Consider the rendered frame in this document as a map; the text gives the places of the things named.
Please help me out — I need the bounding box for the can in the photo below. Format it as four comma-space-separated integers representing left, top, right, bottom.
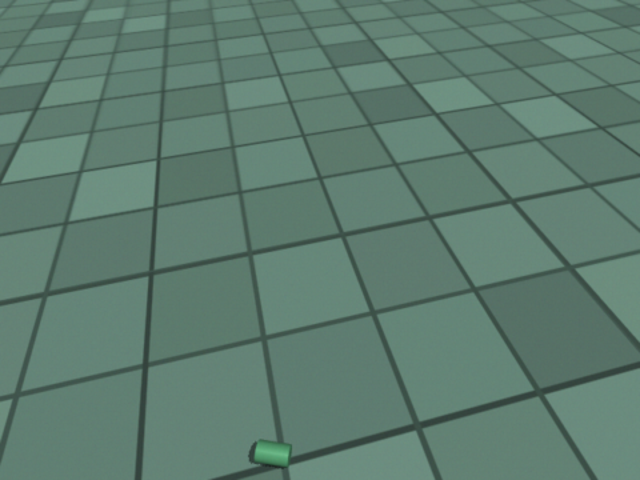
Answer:
254, 439, 292, 468

